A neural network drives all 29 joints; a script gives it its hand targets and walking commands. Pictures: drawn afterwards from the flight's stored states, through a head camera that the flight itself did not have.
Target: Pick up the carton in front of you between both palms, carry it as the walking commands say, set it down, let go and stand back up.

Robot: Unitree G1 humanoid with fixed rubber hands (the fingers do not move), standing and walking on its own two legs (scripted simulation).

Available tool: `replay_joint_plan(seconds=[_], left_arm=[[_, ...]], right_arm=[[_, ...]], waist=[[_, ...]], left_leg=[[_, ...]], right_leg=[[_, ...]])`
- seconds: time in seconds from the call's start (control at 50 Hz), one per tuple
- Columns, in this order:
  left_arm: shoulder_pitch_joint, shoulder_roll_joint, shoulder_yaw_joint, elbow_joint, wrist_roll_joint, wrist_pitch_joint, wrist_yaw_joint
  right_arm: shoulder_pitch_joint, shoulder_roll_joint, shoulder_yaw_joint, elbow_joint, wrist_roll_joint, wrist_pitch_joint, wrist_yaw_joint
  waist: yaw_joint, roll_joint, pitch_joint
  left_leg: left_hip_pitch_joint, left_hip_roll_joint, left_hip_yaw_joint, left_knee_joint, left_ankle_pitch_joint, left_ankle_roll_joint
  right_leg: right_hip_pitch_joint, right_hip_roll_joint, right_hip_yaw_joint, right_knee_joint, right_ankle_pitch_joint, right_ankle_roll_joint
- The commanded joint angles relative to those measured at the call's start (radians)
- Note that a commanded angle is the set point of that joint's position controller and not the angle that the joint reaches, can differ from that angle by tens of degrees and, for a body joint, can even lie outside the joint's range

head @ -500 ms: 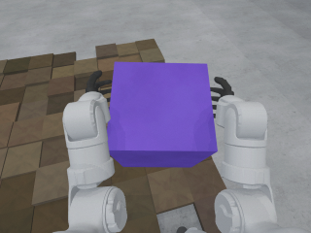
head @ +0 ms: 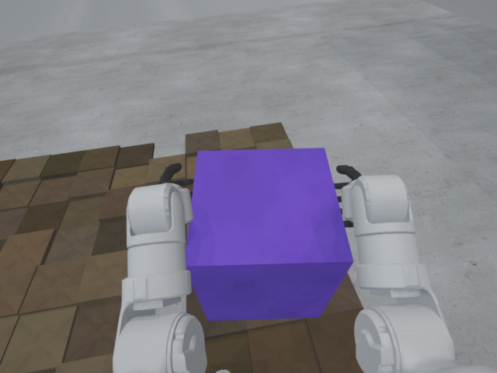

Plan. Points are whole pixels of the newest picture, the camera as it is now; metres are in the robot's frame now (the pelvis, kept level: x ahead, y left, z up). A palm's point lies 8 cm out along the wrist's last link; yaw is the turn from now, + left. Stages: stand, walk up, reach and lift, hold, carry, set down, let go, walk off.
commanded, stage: carry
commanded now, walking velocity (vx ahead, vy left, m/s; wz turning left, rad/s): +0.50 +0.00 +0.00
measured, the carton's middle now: (262, 239) +0.35 +0.01 +0.04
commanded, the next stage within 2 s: none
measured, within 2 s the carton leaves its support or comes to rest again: neither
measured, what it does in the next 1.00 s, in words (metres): walks ahead: left foot, then right foot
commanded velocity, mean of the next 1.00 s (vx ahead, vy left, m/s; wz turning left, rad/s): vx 0.50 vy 0.00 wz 0.00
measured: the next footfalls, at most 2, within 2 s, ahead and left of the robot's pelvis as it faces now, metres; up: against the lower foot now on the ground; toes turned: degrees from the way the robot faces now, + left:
left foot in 0.04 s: +0.23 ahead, +0.10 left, +0.02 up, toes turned +5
right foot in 0.40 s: +0.33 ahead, -0.11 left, +0.03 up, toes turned -3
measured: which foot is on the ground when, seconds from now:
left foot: up 0.00-0.02, down 0.04-0.46, up 0.48-0.78, down 0.80-1.00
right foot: down 0.00-0.06, up 0.08-0.38, down 0.40-0.80, up 0.82-1.00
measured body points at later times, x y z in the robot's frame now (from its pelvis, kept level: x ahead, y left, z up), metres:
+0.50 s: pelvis +0.26 +0.00 +0.02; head +0.29 -0.01 +0.47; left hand +0.66 +0.14 +0.14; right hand +0.64 -0.15 +0.12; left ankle +0.21 +0.10 -0.68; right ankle +0.30 -0.10 -0.70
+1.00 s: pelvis +0.54 +0.07 +0.02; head +0.60 +0.09 +0.46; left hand +0.97 +0.22 +0.19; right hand +0.95 -0.07 +0.18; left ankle +0.57 +0.13 -0.72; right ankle +0.53 -0.07 -0.63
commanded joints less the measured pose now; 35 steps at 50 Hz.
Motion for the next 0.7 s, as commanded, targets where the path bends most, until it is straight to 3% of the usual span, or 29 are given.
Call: replay_joint_plan(seconds=[0.0,0.02,0.04,0.06,0.08,0.12,0.14,0.18,0.2,0.22,0.24,0.3,0.36,0.38,0.4,0.42,0.44,0.46,0.48,0.5,0.52,0.58,0.64,0.68], left_arm=[[-0.550,-1.128,-0.537,0.124,-0.482,0.018,-0.488],[-0.564,-1.133,-0.551,0.116,-0.486,0.004,-0.486],[-0.566,-1.159,-0.567,0.117,-0.491,-0.005,-0.486],[-0.569,-1.164,-0.558,0.133,-0.483,-0.012,-0.478],[-0.599,-1.155,-0.558,0.106,-0.478,-0.025,-0.468],[-0.668,-1.152,-0.578,0.043,-0.491,-0.050,-0.451],[-0.686,-1.144,-0.577,0.024,-0.488,-0.062,-0.441],[-0.683,-1.128,-0.583,0.025,-0.481,-0.084,-0.422],[-0.669,-1.124,-0.585,0.040,-0.477,-0.092,-0.415],[-0.661,-1.117,-0.583,0.054,-0.474,-0.100,-0.411],[-0.659,-1.112,-0.583,0.072,-0.467,-0.107,-0.408],[-0.649,-1.108,-0.574,0.143,-0.462,-0.129,-0.413],[-0.671,-1.111,-0.551,0.203,-0.465,-0.150,-0.423],[-0.679,-1.116,-0.545,0.224,-0.468,-0.154,-0.427],[-0.690,-1.108,-0.534,0.241,-0.461,-0.161,-0.426],[-0.668,-1.088,-0.520,0.250,-0.453,-0.170,-0.423],[-0.648,-1.073,-0.503,0.257,-0.451,-0.170,-0.418],[-0.643,-1.062,-0.495,0.247,-0.450,-0.163,-0.415],[-0.670,-1.059,-0.498,0.212,-0.457,-0.153,-0.412],[-0.714,-1.059,-0.509,0.168,-0.468,-0.143,-0.408],[-0.757,-1.060,-0.522,0.126,-0.484,-0.132,-0.405],[-0.821,-1.040,-0.546,0.056,-0.521,-0.084,-0.392],[-0.821,-1.025,-0.549,0.057,-0.549,-0.030,-0.392],[-0.813,-1.012,-0.530,0.087,-0.557,0.000,-0.399]], right_arm=[[-0.703,1.152,0.513,-0.063,0.487,-0.108,0.309],[-0.705,1.153,0.518,-0.074,0.492,-0.125,0.314],[-0.706,1.125,0.514,-0.075,0.492,-0.142,0.315],[-0.688,1.109,0.509,-0.058,0.497,-0.151,0.312],[-0.702,1.128,0.526,-0.086,0.515,-0.162,0.313],[-0.817,1.155,0.561,-0.170,0.567,-0.183,0.315],[-0.871,1.168,0.582,-0.201,0.590,-0.191,0.315],[-0.909,1.183,0.608,-0.202,0.616,-0.205,0.310],[-0.907,1.184,0.614,-0.186,0.618,-0.211,0.308],[-0.900,1.184,0.618,-0.164,0.615,-0.215,0.308],[-0.886,1.182,0.612,-0.133,0.606,-0.220,0.308],[-0.841,1.161,0.578,-0.048,0.572,-0.236,0.310],[-0.843,1.137,0.538,0.005,0.543,-0.252,0.306],[-0.848,1.127,0.525,0.019,0.533,-0.256,0.303],[-0.861,1.129,0.515,0.036,0.528,-0.255,0.302],[-0.887,1.125,0.508,0.032,0.534,-0.255,0.303],[-0.902,1.126,0.502,0.027,0.544,-0.253,0.303],[-0.916,1.133,0.500,0.012,0.555,-0.251,0.302],[-0.931,1.128,0.497,-0.003,0.559,-0.248,0.297],[-0.933,1.116,0.492,-0.011,0.561,-0.241,0.291],[-0.942,1.113,0.493,-0.024,0.565,-0.231,0.284],[-0.992,1.085,0.497,-0.086,0.571,-0.193,0.260],[-0.967,1.004,0.459,-0.101,0.534,-0.145,0.227],[-0.938,0.945,0.416,-0.076,0.495,-0.113,0.214]], waist=[[-0.089,-0.155,-0.288],[-0.140,-0.068,-0.353],[-0.118,0.160,-0.413],[-0.122,0.317,-0.539],[-0.125,0.226,-0.527],[-0.115,0.060,-0.441],[-0.102,0.038,-0.429],[-0.083,0.045,-0.413],[-0.075,0.048,-0.403],[-0.074,0.052,-0.382],[-0.083,0.072,-0.387],[-0.087,0.117,-0.406],[-0.095,0.107,-0.384],[-0.082,0.101,-0.374],[-0.065,0.037,-0.380],[-0.027,-0.095,-0.411],[0.018,-0.199,-0.435],[0.051,-0.263,-0.402],[0.058,-0.160,-0.383],[0.050,-0.095,-0.353],[0.048,-0.087,-0.337],[0.072,-0.171,-0.326],[0.094,-0.156,-0.317],[0.088,-0.159,-0.297]], left_leg=[[0.552,-0.136,0.122,-0.195,0.162,0.026],[0.749,-0.077,0.022,-0.228,0.156,0.038],[0.969,0.194,-0.350,-0.168,0.403,0.139],[1.067,0.315,-0.671,-0.291,0.205,0.288],[1.011,0.298,-0.678,-0.316,0.005,0.291],[0.831,0.264,-0.598,-0.318,-0.130,0.241],[0.766,0.255,-0.565,-0.331,-0.208,0.231],[0.706,0.242,-0.517,-0.358,-0.292,0.223],[0.671,0.226,-0.457,-0.360,-0.288,0.223],[0.639,0.229,-0.414,-0.375,-0.258,0.219],[0.630,0.226,-0.373,-0.356,-0.149,0.223],[0.612,0.203,-0.243,-0.303,0.081,0.184],[0.650,0.168,-0.176,-0.223,0.139,0.136],[0.637,0.151,-0.149,-0.174,0.126,0.113],[0.559,0.096,-0.094,-0.082,0.155,0.062],[0.380,0.051,-0.055,0.056,0.146,0.014],[0.185,-0.008,-0.035,0.173,0.039,-0.026],[-0.008,-0.072,-0.054,0.256,-0.355,-0.034],[-0.043,-0.045,-0.117,0.261,-0.480,-0.019],[-0.029,-0.019,-0.141,0.239,-0.474,-0.013],[-0.016,0.000,-0.157,0.228,-0.408,-0.007],[-0.091,0.010,-0.145,0.219,-0.293,-0.020],[-0.121,-0.015,-0.096,0.072,-0.136,-0.042],[-0.028,-0.037,-0.072,-0.102,-0.034,-0.045]], right_leg=[[-0.071,-0.115,-0.068,0.219,0.967,0.005],[-0.190,-0.068,-0.064,0.460,0.718,0.024],[-0.449,0.036,-0.032,0.730,0.073,0.051],[-0.624,0.122,0.077,1.041,-0.220,0.051],[-0.691,0.052,0.146,1.122,-0.192,0.025],[-0.712,-0.011,0.158,1.072,-0.144,0.009],[-0.698,-0.030,0.165,1.036,-0.129,0.006],[-0.691,-0.054,0.153,0.962,-0.136,0.008],[-0.673,-0.057,0.134,0.868,-0.155,0.014],[-0.647,-0.062,0.128,0.730,-0.210,0.025],[-0.615,-0.047,0.096,0.642,-0.219,0.023],[-0.475,-0.015,0.026,0.428,-0.032,0.030],[-0.413,0.025,-0.020,0.226,0.111,0.042],[-0.351,0.045,-0.045,0.131,0.167,0.042],[-0.225,-0.001,0.030,0.102,0.181,0.012],[-0.045,-0.097,0.209,0.114,0.170,-0.059],[0.131,-0.176,0.369,0.099,0.244,-0.127],[0.237,-0.258,0.506,0.049,0.365,-0.184],[0.233,-0.307,0.539,0.044,0.373,-0.201],[0.193,-0.319,0.525,0.029,0.392,-0.197],[0.167,-0.324,0.512,0.004,0.420,-0.186],[0.239,-0.278,0.403,0.027,0.543,-0.163],[0.282,-0.204,0.293,0.064,0.640,-0.140],[0.226,-0.166,0.230,0.092,0.666,-0.115]])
